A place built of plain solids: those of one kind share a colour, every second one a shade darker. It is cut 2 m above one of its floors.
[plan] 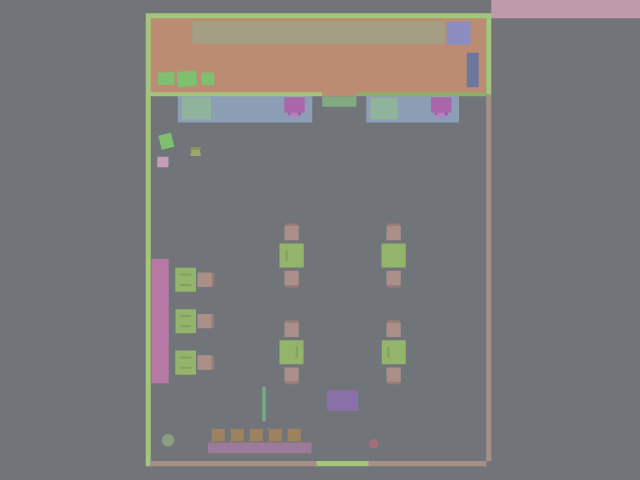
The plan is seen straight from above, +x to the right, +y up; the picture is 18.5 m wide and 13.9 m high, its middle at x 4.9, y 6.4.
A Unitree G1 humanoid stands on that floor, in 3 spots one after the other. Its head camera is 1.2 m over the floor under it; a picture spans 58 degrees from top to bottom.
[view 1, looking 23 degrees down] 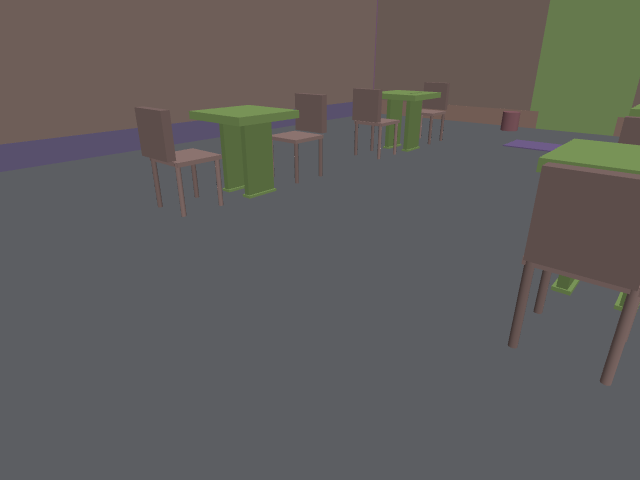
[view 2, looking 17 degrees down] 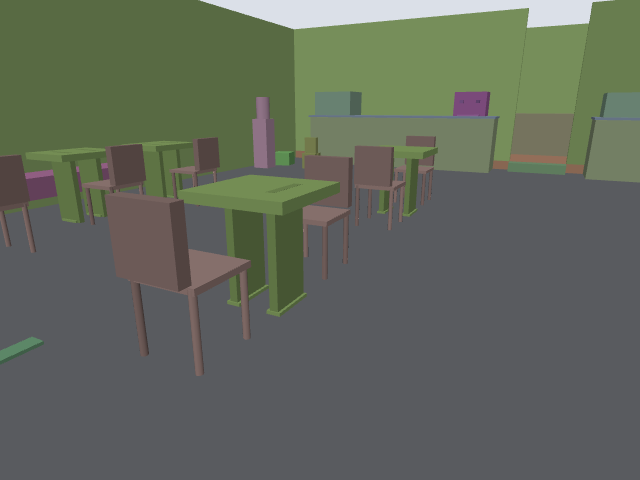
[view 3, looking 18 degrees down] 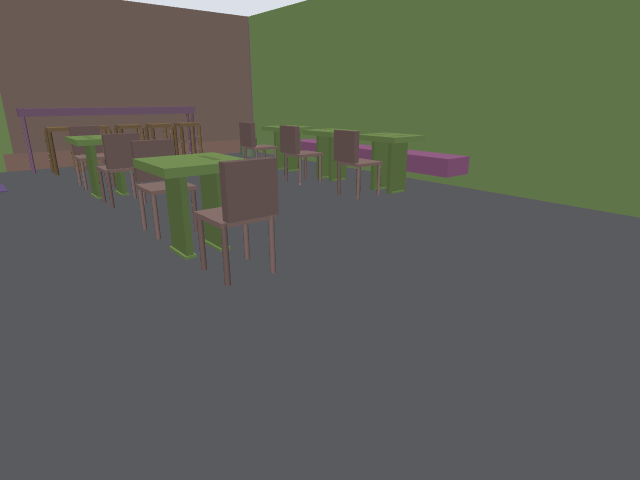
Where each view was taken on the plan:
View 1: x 3.86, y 8.56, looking -49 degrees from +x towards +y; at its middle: ground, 3.07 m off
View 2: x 5.56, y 1.00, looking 117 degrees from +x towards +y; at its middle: ground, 4.10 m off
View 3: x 5.46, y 9.26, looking -129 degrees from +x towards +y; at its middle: ground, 3.88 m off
